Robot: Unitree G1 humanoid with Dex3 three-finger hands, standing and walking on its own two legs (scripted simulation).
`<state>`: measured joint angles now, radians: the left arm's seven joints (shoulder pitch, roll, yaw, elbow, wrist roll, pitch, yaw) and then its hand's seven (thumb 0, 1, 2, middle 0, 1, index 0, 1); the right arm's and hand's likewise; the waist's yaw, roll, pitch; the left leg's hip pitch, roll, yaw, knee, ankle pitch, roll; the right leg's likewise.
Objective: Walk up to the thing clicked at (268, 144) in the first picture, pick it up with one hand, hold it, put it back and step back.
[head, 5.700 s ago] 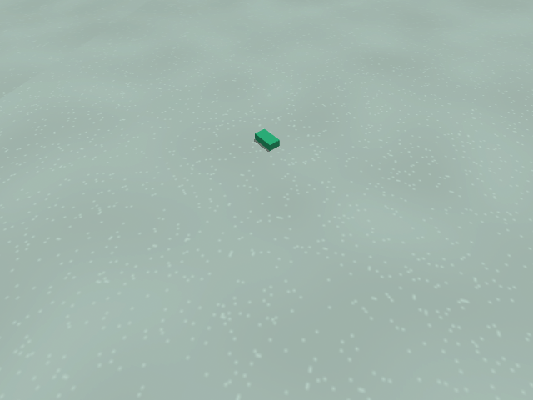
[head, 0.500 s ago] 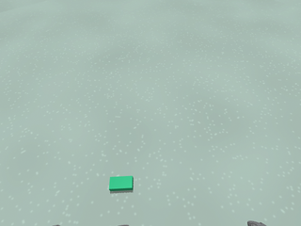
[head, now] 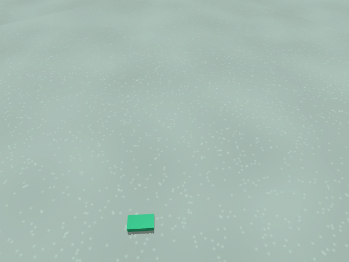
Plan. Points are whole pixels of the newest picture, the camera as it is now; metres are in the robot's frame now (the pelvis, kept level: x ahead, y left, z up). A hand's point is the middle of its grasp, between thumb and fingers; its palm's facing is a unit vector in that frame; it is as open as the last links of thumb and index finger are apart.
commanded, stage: walk up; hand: left
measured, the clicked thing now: (140, 222) +0.48 +0.20 -0.76
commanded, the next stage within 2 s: none
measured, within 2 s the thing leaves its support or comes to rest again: neither
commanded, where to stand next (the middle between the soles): +0.08 -0.01 m, yaw +2 degrees
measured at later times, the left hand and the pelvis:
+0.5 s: hand out of the picture +0.08 +0.27 -0.16, palm faces -0.02 -0.94 -0.33, open 7.4 cm; pelvis +0.02 +0.02 +0.00, yaw +0 degrees
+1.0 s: hand out of the picture +0.11 +0.25 -0.16, palm faces -0.03 -0.94 -0.33, open 7.4 cm; pelvis +0.03 +0.01 +0.00, yaw +0 degrees
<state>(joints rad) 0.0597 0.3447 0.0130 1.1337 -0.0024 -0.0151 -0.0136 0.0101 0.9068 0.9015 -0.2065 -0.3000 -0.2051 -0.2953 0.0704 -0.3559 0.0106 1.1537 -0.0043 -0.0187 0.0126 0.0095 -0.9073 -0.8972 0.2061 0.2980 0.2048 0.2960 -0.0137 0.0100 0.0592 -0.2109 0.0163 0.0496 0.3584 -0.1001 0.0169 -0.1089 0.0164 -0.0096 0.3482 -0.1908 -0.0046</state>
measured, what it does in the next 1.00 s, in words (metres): stands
